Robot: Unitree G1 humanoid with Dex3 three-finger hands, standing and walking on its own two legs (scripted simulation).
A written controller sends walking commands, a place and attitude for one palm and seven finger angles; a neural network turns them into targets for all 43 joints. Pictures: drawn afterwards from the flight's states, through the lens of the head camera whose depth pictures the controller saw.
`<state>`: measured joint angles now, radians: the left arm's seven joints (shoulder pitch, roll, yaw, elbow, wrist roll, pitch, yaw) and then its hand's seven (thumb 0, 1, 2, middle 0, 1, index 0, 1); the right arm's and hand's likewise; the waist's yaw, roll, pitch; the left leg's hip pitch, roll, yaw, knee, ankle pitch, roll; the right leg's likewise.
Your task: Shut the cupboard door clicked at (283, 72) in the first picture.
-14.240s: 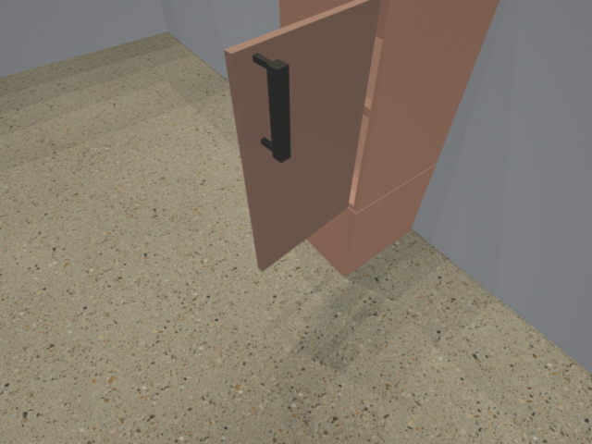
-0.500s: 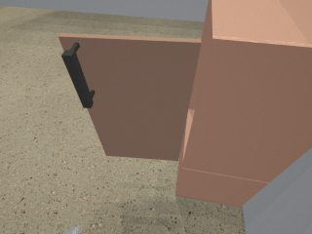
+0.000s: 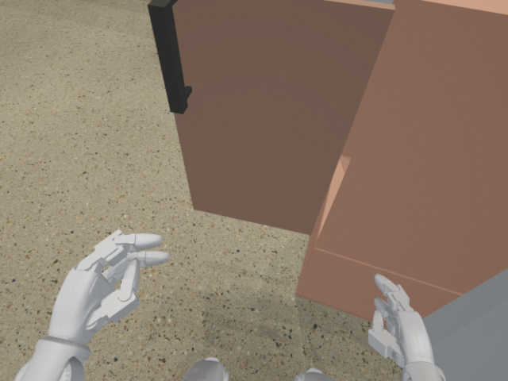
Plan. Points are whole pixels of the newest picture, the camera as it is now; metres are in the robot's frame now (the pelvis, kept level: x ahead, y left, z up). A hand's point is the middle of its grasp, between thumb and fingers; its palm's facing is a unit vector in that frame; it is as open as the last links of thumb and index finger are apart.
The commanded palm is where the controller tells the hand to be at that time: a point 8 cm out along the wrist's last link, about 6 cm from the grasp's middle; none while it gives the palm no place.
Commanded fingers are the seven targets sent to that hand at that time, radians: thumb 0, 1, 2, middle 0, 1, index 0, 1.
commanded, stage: raise the hand and make a fist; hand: left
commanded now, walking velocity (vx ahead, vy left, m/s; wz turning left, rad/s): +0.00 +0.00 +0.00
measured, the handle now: (176, 56) +0.54 +0.20 +0.21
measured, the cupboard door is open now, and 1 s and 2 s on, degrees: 96 96 96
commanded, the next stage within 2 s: bring the fist close to the handle in 1.32 s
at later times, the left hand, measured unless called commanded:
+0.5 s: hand (114, 241) +0.25 +0.20 +0.14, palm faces -0.09 -0.99 -0.06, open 3.3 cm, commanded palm +0.22 +0.26 +0.15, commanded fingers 0.00 0.90 0.90 -1.21 -1.40 -1.21 -1.40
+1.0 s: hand (92, 182) +0.27 +0.21 +0.22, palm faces -0.07 -0.99 -0.09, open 3.1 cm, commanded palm +0.24 +0.25 +0.21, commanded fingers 0.00 0.90 0.90 -1.30 -1.50 -1.30 -1.50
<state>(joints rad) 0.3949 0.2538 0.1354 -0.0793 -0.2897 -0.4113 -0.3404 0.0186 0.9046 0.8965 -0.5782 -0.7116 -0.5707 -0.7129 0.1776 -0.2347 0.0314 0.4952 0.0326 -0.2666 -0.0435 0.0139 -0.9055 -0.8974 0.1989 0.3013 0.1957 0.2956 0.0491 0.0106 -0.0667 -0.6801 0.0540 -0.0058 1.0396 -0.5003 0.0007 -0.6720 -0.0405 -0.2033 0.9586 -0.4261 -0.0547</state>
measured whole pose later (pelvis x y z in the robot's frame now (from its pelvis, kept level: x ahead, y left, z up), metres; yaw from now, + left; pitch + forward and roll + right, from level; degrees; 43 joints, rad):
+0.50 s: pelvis +0.03 +0.03 +0.04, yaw -2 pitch +3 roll -2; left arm 0.40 0.27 0.16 -0.25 -0.28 -0.16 -0.26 0.02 0.90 0.90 -1.04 -1.21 -1.03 -1.21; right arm 0.28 -0.26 0.03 0.56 0.04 -0.32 -0.05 0.02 -0.90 -0.90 0.20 0.30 0.20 0.30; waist 0.02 0.03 -0.05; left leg -0.39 0.01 0.07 0.75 -0.42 0.05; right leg -0.41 -0.05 -0.13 0.69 -0.33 0.00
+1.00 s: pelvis +0.03 +0.02 +0.06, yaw -1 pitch -3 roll -1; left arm 0.16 0.32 0.26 -0.24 -0.32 0.13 -0.33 0.02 0.90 0.90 -1.30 -1.50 -1.29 -1.50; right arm 0.23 -0.24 0.09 0.61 0.06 -0.26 -0.07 0.02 -0.90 -0.90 0.20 0.30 0.20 0.30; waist 0.06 0.06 -0.02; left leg -0.15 0.01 0.06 0.50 -0.30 0.03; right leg -0.18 -0.04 -0.15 0.47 -0.24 -0.01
